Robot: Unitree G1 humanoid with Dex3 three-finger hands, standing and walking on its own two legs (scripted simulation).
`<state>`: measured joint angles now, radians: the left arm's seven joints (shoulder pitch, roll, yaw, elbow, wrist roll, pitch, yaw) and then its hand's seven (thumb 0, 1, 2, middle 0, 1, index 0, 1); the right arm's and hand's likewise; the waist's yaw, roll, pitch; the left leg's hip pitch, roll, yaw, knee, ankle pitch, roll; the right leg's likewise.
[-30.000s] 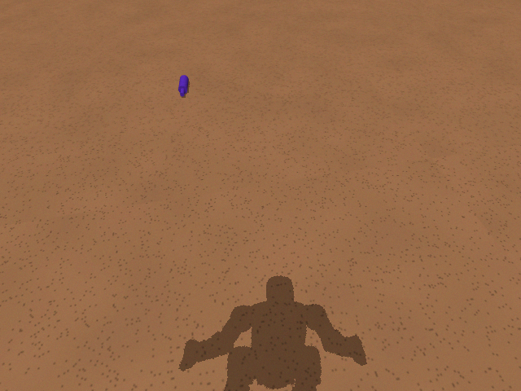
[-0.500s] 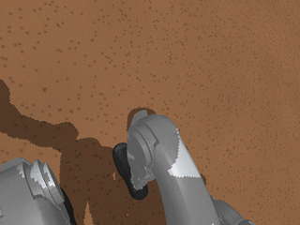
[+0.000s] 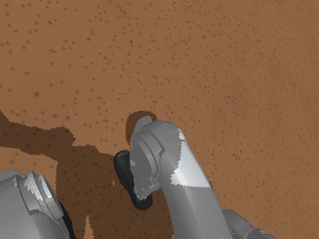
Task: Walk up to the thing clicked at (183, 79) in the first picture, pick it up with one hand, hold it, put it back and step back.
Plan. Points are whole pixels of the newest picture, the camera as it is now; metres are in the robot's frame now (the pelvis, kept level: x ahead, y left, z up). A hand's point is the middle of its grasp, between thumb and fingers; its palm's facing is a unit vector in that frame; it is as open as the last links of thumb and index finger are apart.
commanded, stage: open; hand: left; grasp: from above
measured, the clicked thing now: out of the picture +0.47 +0.32 -0.28
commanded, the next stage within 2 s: withdraw in 1.00 s
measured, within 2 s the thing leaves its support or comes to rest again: neither
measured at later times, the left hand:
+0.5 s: hand out of the picture +0.47 +0.29 -0.25, palm faces -0.45 -0.12 -0.88, open 11.4 cm
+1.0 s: hand out of the picture +0.47 +0.29 -0.25, palm faces -0.46 -0.12 -0.88, open 13.0 cm
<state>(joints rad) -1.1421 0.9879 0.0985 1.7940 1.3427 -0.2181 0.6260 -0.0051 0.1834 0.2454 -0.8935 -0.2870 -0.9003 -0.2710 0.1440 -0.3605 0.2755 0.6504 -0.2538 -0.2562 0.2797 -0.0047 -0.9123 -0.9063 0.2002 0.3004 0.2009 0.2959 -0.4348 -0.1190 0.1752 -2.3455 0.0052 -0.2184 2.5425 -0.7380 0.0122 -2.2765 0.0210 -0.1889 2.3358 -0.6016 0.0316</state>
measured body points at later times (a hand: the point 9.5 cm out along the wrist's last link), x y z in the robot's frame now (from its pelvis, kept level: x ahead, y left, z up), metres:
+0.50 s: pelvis +0.00 +0.00 +0.00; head +0.29 +0.12 +0.32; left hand +0.49 +0.29 -0.20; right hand +0.03 -0.25 -0.04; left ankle +0.06 +0.12 -0.27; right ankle +0.12 -0.11 -0.27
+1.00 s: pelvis +0.00 +0.00 +0.01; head +0.29 +0.12 +0.32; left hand +0.49 +0.29 -0.20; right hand +0.02 -0.25 -0.04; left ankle +0.06 +0.12 -0.27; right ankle +0.12 -0.11 -0.27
